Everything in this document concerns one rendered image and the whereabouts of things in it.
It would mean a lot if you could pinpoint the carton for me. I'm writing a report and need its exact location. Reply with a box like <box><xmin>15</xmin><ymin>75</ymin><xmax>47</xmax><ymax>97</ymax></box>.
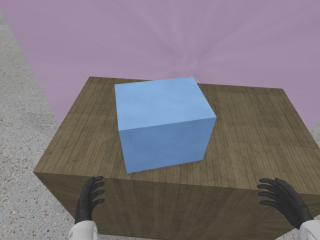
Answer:
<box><xmin>114</xmin><ymin>76</ymin><xmax>217</xmax><ymax>174</ymax></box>

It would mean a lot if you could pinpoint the robot right forearm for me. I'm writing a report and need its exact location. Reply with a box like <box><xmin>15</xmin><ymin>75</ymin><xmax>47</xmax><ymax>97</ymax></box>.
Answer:
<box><xmin>298</xmin><ymin>220</ymin><xmax>320</xmax><ymax>240</ymax></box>

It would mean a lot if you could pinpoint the robot left forearm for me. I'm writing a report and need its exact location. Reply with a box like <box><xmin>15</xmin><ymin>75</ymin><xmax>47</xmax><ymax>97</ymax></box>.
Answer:
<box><xmin>68</xmin><ymin>220</ymin><xmax>100</xmax><ymax>240</ymax></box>

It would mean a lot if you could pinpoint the right robot hand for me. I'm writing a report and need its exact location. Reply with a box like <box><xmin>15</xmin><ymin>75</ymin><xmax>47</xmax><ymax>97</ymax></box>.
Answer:
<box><xmin>257</xmin><ymin>178</ymin><xmax>314</xmax><ymax>230</ymax></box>

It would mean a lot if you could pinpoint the pedestal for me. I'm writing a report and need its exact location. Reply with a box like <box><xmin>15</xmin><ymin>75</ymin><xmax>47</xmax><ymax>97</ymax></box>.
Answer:
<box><xmin>33</xmin><ymin>76</ymin><xmax>320</xmax><ymax>240</ymax></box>

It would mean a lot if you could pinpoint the left robot hand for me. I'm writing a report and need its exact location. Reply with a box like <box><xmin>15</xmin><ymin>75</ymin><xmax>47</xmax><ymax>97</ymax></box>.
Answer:
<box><xmin>74</xmin><ymin>176</ymin><xmax>105</xmax><ymax>225</ymax></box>

